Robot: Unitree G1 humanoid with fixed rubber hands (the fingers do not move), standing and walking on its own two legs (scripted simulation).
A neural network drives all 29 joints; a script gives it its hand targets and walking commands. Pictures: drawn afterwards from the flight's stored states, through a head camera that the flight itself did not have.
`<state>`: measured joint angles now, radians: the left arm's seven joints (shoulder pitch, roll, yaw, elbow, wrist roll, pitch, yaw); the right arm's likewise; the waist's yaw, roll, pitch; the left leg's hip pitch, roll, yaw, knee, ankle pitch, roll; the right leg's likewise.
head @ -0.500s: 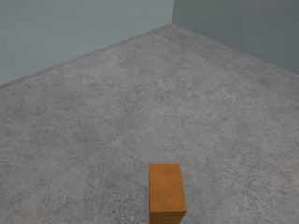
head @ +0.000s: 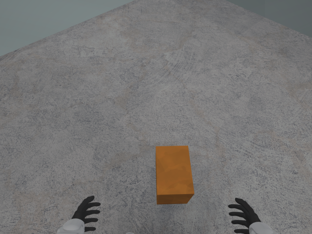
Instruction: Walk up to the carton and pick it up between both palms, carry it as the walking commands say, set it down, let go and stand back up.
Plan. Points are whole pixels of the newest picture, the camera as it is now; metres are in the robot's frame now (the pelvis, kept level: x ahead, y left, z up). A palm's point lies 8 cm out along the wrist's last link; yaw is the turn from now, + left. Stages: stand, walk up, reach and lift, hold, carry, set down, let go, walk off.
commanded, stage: reach and lift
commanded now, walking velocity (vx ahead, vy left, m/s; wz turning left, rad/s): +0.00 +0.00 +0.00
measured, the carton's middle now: (171, 176) +0.46 -0.07 -0.63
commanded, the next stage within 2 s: none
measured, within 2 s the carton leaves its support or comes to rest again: neither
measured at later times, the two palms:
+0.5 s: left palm (99, 197) +0.25 +0.19 -0.15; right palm (240, 203) +0.23 -0.23 -0.16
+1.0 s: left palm (121, 159) +0.38 +0.14 -0.20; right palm (221, 165) +0.37 -0.22 -0.21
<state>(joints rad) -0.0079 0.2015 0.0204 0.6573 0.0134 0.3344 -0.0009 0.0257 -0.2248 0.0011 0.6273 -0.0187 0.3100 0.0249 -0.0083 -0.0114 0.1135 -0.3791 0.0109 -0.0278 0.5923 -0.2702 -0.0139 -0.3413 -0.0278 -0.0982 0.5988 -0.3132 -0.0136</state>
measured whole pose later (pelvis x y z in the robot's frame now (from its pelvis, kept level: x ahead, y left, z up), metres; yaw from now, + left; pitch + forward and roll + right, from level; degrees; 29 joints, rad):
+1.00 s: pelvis -0.05 +0.00 -0.07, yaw -1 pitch +38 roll +0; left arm -0.78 0.12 0.13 0.65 -0.01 0.17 0.18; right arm -0.82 -0.23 -0.22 0.82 -0.02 0.12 0.02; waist -0.01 0.02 0.03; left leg -1.30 0.02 -0.03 0.88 -0.24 -0.03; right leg -1.28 -0.03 -0.08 0.91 -0.29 -0.03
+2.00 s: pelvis -0.11 +0.00 -0.24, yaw -3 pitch +34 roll +1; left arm -1.43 0.17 0.25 0.70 -0.09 0.23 0.28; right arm -1.50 -0.35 -0.30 0.88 0.07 0.20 -0.06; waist -0.01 0.04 0.53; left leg -1.80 0.02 -0.03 1.64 -0.44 -0.03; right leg -1.79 -0.02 -0.04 1.67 -0.48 -0.03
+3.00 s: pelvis -0.12 +0.01 -0.38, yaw -3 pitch +34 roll +1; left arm -1.60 0.28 0.14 1.08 -0.19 0.11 0.21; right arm -1.65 -0.41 -0.11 1.20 0.19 0.11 -0.08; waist -0.01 0.04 0.52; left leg -2.20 0.01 -0.03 2.11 -0.51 -0.04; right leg -2.20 -0.02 -0.02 2.15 -0.54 -0.03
